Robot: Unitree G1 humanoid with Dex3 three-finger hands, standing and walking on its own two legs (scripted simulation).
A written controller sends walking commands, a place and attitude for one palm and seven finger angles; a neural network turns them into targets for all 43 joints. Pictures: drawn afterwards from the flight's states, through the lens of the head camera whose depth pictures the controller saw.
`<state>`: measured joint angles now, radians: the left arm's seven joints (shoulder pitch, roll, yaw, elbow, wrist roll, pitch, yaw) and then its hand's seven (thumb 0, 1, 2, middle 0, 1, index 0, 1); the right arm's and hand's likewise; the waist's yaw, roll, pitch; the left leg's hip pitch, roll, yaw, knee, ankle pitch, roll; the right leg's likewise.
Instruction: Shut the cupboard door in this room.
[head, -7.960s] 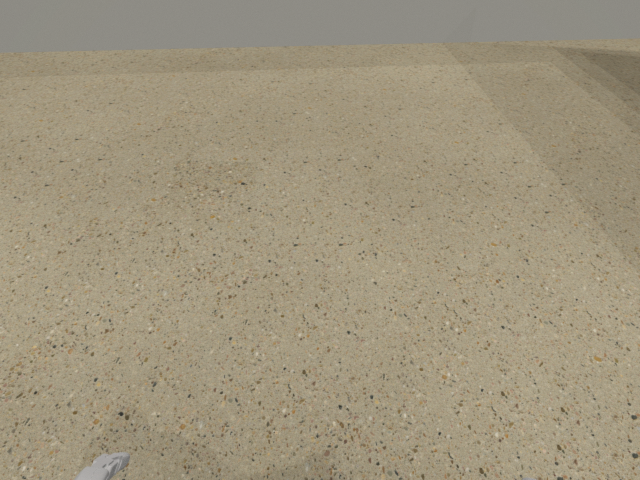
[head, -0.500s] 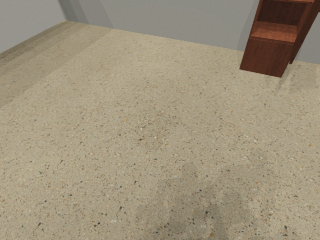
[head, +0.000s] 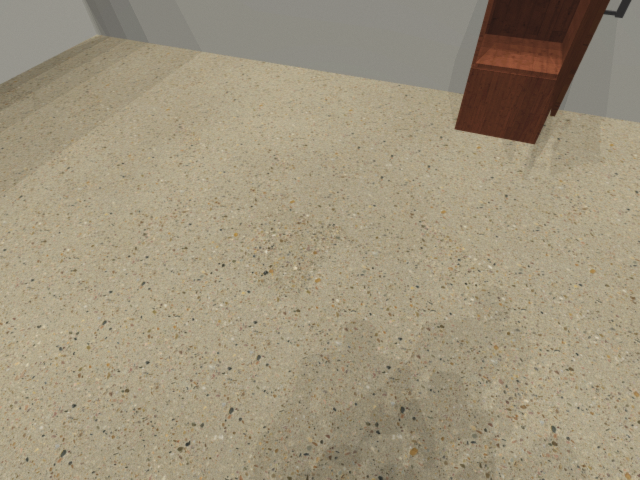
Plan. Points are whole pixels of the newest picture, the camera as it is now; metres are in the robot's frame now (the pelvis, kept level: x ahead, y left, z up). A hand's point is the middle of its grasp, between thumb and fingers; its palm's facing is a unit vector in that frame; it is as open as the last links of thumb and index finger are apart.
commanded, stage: stand and wait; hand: left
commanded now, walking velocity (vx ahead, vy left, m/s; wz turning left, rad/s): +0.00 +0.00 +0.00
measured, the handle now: out of the picture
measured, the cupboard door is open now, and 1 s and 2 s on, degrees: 86 86 86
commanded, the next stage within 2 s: turn or walk to find it in 0.06 s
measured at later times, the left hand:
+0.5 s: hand out of the picture -0.01 +0.21 -0.18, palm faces +0.14 -0.97 -0.22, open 7.3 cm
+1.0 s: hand out of the picture -0.03 +0.18 -0.16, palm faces +0.25 -0.94 -0.23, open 7.3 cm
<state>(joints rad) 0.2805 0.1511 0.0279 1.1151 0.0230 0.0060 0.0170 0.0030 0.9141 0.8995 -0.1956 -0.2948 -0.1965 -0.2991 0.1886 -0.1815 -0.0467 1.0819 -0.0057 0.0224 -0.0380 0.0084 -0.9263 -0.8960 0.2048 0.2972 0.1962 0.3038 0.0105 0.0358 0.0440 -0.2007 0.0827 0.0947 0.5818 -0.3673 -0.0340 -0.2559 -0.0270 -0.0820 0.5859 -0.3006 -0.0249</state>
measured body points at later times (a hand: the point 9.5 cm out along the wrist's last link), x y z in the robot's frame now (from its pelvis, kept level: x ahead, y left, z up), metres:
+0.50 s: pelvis -0.03 +0.02 +0.00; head -0.01 +0.02 +0.45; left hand -0.01 +0.26 -0.16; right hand -0.03 -0.21 -0.16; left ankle -0.03 +0.14 -0.73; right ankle +0.01 -0.10 -0.73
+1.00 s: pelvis -0.03 +0.00 +0.01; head +0.00 -0.01 +0.46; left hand -0.05 +0.23 -0.14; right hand +0.06 -0.23 -0.15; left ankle -0.08 +0.13 -0.69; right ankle -0.03 -0.10 -0.73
